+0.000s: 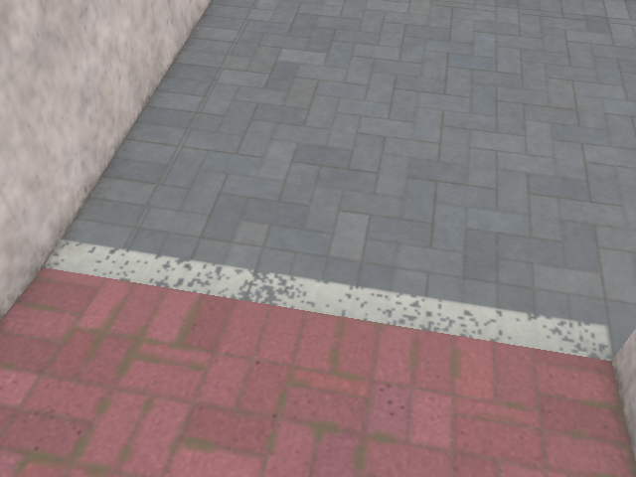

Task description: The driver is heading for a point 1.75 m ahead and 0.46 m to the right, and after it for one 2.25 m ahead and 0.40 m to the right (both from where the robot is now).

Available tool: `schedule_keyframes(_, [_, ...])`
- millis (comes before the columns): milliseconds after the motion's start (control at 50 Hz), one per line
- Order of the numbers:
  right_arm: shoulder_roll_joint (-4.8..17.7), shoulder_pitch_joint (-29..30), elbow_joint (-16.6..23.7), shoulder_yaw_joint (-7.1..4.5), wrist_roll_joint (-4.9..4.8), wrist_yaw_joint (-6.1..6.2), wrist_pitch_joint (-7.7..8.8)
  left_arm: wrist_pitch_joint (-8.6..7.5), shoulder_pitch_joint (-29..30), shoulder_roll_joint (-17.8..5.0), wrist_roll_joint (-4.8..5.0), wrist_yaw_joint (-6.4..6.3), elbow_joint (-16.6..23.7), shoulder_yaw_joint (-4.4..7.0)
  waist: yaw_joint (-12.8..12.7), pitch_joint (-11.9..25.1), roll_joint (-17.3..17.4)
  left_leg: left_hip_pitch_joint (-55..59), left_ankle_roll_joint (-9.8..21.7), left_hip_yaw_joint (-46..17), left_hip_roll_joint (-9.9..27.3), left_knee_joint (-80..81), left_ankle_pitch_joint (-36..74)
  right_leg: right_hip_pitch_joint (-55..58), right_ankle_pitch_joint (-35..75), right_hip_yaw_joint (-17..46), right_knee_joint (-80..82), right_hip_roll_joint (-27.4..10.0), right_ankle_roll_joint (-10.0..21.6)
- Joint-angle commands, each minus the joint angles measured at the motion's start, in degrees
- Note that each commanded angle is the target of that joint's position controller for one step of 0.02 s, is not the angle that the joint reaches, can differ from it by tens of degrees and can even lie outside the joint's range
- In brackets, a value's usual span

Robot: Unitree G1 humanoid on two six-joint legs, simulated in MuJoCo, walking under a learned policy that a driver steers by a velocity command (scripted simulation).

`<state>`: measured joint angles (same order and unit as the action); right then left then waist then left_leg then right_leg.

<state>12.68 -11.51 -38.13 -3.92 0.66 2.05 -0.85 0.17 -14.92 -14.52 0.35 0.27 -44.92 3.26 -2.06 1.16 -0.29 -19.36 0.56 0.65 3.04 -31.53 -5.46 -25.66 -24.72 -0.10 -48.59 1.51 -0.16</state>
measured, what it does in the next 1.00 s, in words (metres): steps on the spot, turning right: right foot, then left foot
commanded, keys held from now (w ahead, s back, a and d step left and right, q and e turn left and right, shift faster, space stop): e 0.58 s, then no key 0.42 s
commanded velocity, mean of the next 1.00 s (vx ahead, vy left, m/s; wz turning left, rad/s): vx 0.01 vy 0.00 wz -0.40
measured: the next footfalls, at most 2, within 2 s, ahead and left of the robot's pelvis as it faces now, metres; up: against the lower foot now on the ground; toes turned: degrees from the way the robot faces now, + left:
right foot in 0.16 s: +0.03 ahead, -0.13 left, +0.00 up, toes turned -6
left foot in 0.74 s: +0.09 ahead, +0.08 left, -0.01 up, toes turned -29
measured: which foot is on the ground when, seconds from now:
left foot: down 0.00-0.16, up 0.18-0.72, down 0.74-1.00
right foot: up 0.00-0.14, down 0.16-0.74, up 0.76-1.00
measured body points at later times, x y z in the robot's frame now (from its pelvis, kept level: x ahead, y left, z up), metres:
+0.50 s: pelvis +0.00 -0.05 +0.01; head +0.02 -0.08 +0.46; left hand +0.19 +0.20 -0.08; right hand +0.07 -0.36 -0.10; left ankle +0.05 +0.12 -0.67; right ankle -0.01 -0.13 -0.74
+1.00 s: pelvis +0.03 +0.01 +0.00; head +0.06 +0.02 +0.45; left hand +0.25 +0.22 -0.12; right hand +0.06 -0.27 -0.10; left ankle +0.06 +0.10 -0.74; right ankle -0.07 -0.13 -0.69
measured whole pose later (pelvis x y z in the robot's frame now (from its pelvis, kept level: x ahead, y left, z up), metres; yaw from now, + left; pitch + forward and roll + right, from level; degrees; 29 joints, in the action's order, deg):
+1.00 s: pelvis +0.03 +0.01 +0.00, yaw -26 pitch +1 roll -1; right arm 12.4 -9.1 -41.7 -1.3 0.7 -0.7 0.9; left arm 2.7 -14.3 -17.4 0.1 -2.4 -39.8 4.5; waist 0.1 -2.2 -1.7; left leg -12.5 -0.2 -2.8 -2.2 -25.7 -4.9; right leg -21.7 -23.1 5.8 -50.5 -0.5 -5.8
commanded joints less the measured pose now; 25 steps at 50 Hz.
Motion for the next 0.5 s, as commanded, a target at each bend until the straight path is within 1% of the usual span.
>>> schedule_keyframes(20, [9.17, 1.99, 3.17, -3.26, -1.24, 0.26, 1.53, 1.17, -0.39, -4.34, 0.21, -0.79, 4.65, 1.58, 0.76, 2.22, 7.97, 7.13, 11.46, -11.09, 15.26, 11.74, 19.93, -5.41, -2.18, 2.59, -5.81, -2.93, -0.85])
schedule_keyframes(40, [9.2, 2.69, 3.0, -3.34, -1.26, 0.31, 1.35, 1.15, -0.19, -3.76, 0.41, -0.62, 5.03, 1.39, 0.9, 3.58, 8.03, 7.91, 10.63, -8.85, 14.53, 10.87, 22.14, -3.45, 0.36, 1.59, -3.2, -2.93, -1.04])
schedule_keyframes(60, [9.49, 2.96, 2.72, -3.52, -1.31, 0.39, 1.13, 1.03, 0.31, -3.6, 0.63, -0.29, 5.63, 1.28, 1.36, 4.67, 9.36, 8.48, 10.14, -7.52, 14.22, 10.07, 23.02, -1.65, 2.72, 0.76, -0.31, -2.84, -1.15])
schedule_keyframes(80, [9.62, 2.95, 2.46, -3.61, -1.44, 0.49, 0.9, 0.91, 0.65, -3.9, 0.81, 0.11, 6.2, 1.38, 1.78, 5.45, 10.15, 9.38, 9.77, -6.42, 14.01, 9.26, 22.94, -0.25, 4.7, -0.1, 2.67, -2.51, -1.1])
schedule_keyframes(100, [9.93, 3.22, 2.14, -3.72, -1.76, 0.59, 0.71, 0.77, 0.35, -4.08, 0.91, 0.53, 6.63, 1.52, 1.55, 5.89, 10.72, 9.39, 9.06, -5.45, 13.71, 8.08, 21.46, 1.94, 7.87, -1.2, 6.92, -2.04, -0.66])
schedule_keyframes(120, [10.44, 4.42, 2.22, -3.88, -2.12, 0.75, 0.65, 0.71, -0.99, -4.3, 1.02, 1.03, 6.51, 1.82, 0.51, 6.17, 10.03, 8.04, 7.78, -4.02, 13.26, 6.17, 18.69, 5.74, 13.48, -2.91, 12.75, -1.08, 0.11])
schedule_keyframes(140, [9.86, 4.56, 1.9, -3.78, -2.49, 0.81, 0.72, 0.57, -2.9, -4.27, 0.72, 1.25, 5.96, 2.08, -0.36, 5.95, 8.91, 5.82, 5.65, -2.34, 11.86, 3.16, 14.26, 9.9, 19.23, -3.93, 18.53, 0.35, 1.18])
schedule_keyframes(160, [7.95, 2.43, 1.1, -3.53, -2.3, 0.71, 0.82, 0.27, -3.56, -6.08, -0.21, 0.95, 6.1, 2.7, 0.17, 3.63, 2.85, 1.36, 1.4, 1.66, 8.28, -4.2, 5.99, 12.65, 31.54, 0.37, 24.59, -1.2, 3.03])
schedule_keyframes(180, [3.83, 0.9, 2.24, -2.52, 0.51, 0.6, 0.75, 0.06, -3.41, -13.3, -1.22, 0.1, 7.75, 4.12, 3.11, 2.07, -15.34, -14.23, -5.03, 8.28, 0.86, -22.02, -17.26, 19.87, 57.6, 20.78, 27.15, -15.59, 8.53])
schedule_keyframes(200, [5.36, 3.82, 3.23, -2.56, 1.81, 0.53, 0.81, -0.41, -6.09, -15.27, -2.03, 0.38, 9.13, 3.89, 0.77, 2.98, -16.53, -19.54, -5.53, -0.95, -3.07, -33.29, -33.36, 19.02, 76.46, 27.04, 25.04, -22.29, 15.27])
schedule_keyframes(220, [6.91, 5.44, 4.75, -2.84, 0.0, 1.28, 0.47, -0.91, -5.76, -17.45, -3.96, 1.27, 9.28, 4.93, -0.93, 7.22, -15.6, -20.16, -3.9, -5.49, -4.17, -37.68, -33.74, 17.36, 51.91, 31.46, 29.61, -23.43, 21.27])
schedule_keyframes(240, [10.04, 6.79, 3.74, -3.81, -0.76, 1.97, -0.25, -1.05, -2.07, -15.09, -2.69, 1.38, 9.72, 4.46, -0.03, 2.42, -9.34, -22.38, -2.68, -6.83, -2.65, -39.64, -27.96, 15.81, 36.65, 28.01, 30.54, -19.02, 18.4])
schedule_keyframes(260, [10.29, 6.52, 2.76, -4.16, -0.35, 2.4, -0.58, -0.63, 0.61, -12.6, -0.9, 0.52, 9.94, 3.69, 0.9, 1.19, -6.48, -22.72, -2.18, -7.21, -1.99, -39.07, -22.84, 14.96, 33.96, 24.31, 29.49, -16.22, 14.86])
schedule_keyframes(280, [9.23, 5.11, 1.94, -4.1, -0.18, 2.56, -0.95, -0.21, 2.75, -11.43, -0.03, -0.14, 10.54, 3.09, 2.21, 1.49, -6.51, -21.26, -2.49, -7.23, -1.65, -38.51, -19.77, 13.33, 32.66, 22.84, 29.57, -14.82, 13.53])
schedule_keyframes(300, [8.99, 4.4, 1.86, -4.07, 0.15, 2.37, -0.8, 0.16, 3.4, -11.22, 0.34, -0.65, 10.82, 3.02, 2.59, 1.92, -5.92, -20.38, -2.87, -7.08, -2.35, -38.87, -16.84, 12.92, 32.44, 22.44, 29.58, -13.87, 13.09])
schedule_keyframes(340, [7.4, 4.1, 1.53, -3.52, -0.1, 1.61, -0.04, 0.44, 2.14, -10.41, 0.03, -1.52, 10.73, 2.73, 2.19, 3.49, -5.31, -19.55, -3.31, -6.72, -3.37, -37.6, -13.47, 14.68, 36.01, 21.17, 28.97, -12.68, 12.91])
schedule_keyframes(360, [6.87, 4.38, 1.92, -3.2, -0.04, 1.43, 0.39, 0.52, 1.25, -10.59, 0.21, -2.11, 10.26, 2.83, 2.07, 3.89, -5.22, -19.84, -3.78, -6.96, -3.61, -34.21, -12.79, 16.23, 36.9, 21.44, 28.63, -12.36, 12.78])
schedule_keyframes(380, [7.11, 5.16, 2.11, -3.1, 0.41, 1.41, 0.62, 0.58, -0.12, -11.16, 0.0, -2.35, 9.99, 2.97, 1.53, 4.16, -5.76, -20.04, -4.55, -7.09, -4.38, -32.94, -12.77, 17.67, 38.79, 22.04, 28.3, -12.58, 12.97])
schedule_keyframes(400, [7.05, 5.2, 2.11, -2.87, 0.27, 1.46, 0.88, 0.72, -0.66, -11.15, -0.35, -2.69, 9.67, 3.13, 1.19, 4.74, -6.44, -20.0, -5.04, -7.25, -4.47, -30.36, -12.07, 18.74, 37.33, 21.84, 28.35, -12.23, 12.84])
schedule_keyframes(420, [7.31, 5.34, 2.3, -2.81, 0.06, 1.44, 1.03, 0.83, -0.95, -11.36, -0.07, -2.94, 9.62, 3.17, 1.13, 4.75, -6.61, -19.32, -5.56, -7.6, -4.59, -27.9, -11.47, 19.05, 34.63, 23.19, 28.44, -11.92, 12.84])
schedule_keyframes(440, [7.73, 6.09, 2.83, -2.86, -0.11, 1.34, 1.08, 0.93, -0.42, -11.78, 0.14, -2.91, 9.9, 3.39, 1.13, 4.81, -7.02, -18.81, -5.7, -7.75, -5.03, -25.57, -10.65, 19.2, 31.83, 24.25, 28.5, -11.7, 13.07])
schedule_keyframes(500, [7.75, 6.7, 2.97, -2.58, -0.48, 0.77, 1.51, 1.38, 0.69, -12.27, 0.04, -2.99, 10.66, 3.7, 1.01, 3.95, -7.6, -15.6, -5.86, -8.43, -5.85, -19.83, -10.3, 17.13, 26.37, 27.33, 29.16, -11.04, 13.28])
Velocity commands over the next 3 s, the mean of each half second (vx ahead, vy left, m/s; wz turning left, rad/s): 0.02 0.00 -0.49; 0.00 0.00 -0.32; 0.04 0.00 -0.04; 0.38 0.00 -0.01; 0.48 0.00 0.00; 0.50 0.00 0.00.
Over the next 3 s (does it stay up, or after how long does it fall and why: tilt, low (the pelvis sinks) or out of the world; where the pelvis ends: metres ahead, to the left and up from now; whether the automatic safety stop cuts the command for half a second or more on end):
stays up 0.74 -0.31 -0.10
